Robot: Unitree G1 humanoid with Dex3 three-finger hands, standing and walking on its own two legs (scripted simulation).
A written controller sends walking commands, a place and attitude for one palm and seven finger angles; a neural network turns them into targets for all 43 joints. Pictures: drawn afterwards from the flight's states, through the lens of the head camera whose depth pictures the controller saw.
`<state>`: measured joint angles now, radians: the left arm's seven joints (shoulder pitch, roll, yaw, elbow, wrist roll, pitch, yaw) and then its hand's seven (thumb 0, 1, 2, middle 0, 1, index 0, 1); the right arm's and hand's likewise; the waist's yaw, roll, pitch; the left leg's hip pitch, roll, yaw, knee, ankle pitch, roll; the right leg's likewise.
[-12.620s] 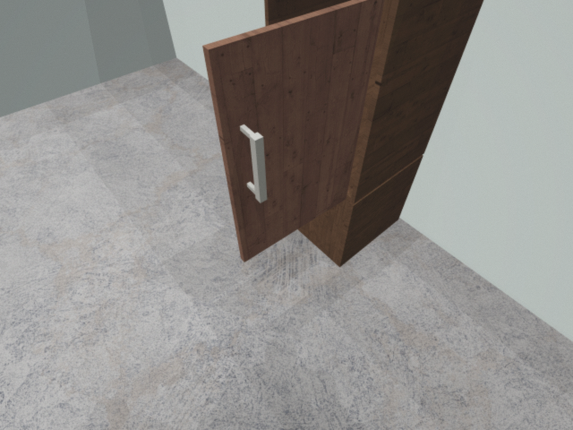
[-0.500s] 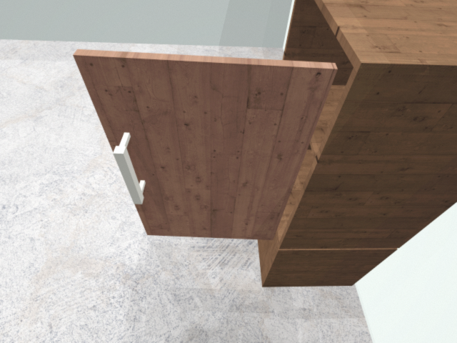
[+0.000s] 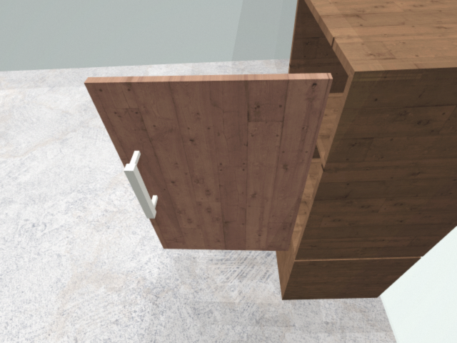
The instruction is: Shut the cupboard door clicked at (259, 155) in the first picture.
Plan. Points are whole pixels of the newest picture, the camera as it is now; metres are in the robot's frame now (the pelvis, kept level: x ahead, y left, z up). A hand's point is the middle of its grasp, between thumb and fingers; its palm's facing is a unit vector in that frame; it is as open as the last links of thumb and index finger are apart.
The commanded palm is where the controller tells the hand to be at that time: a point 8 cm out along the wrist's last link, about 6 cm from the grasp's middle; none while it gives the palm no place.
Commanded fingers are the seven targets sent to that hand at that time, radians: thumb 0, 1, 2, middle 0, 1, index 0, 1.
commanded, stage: look again from close up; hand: left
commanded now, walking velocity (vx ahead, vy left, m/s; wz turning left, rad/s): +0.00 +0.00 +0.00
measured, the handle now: (144, 186) +0.42 +0.22 +0.01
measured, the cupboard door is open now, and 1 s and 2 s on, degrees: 87 87 87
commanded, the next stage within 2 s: raise the hand and make a fist in 0.42 s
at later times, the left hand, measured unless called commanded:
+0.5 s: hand out of the picture +0.01 +0.14 -0.17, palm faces +0.01 -0.97 -0.23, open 7.3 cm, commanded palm none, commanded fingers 0.00 0.90 0.90 -0.20 -0.30 -0.20 -0.30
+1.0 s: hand out of the picture +0.11 +0.15 -0.07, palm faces +0.09 -1.00 +0.00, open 5.9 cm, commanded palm +0.11 +0.20 -0.04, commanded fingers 0.00 0.90 0.90 -0.64 -0.78 -0.64 -0.78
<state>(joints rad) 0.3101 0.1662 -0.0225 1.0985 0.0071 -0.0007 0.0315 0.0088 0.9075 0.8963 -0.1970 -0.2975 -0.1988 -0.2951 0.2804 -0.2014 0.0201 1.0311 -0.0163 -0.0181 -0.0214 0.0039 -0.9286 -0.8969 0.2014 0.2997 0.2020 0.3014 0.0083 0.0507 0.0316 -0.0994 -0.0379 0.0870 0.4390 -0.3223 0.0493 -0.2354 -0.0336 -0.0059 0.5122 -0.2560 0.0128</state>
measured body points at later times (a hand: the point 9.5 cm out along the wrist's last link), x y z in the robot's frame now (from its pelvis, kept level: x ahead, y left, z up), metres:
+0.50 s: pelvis +0.00 -0.03 +0.00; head +0.02 -0.05 +0.45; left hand +0.01 +0.19 -0.15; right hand -0.02 -0.24 -0.17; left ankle -0.05 +0.08 -0.74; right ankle +0.01 -0.13 -0.74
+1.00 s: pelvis -0.06 -0.03 -0.09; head -0.01 -0.02 +0.35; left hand +0.10 +0.20 -0.06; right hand +0.21 -0.26 -0.10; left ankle -0.05 +0.08 -0.74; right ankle +0.01 -0.13 -0.74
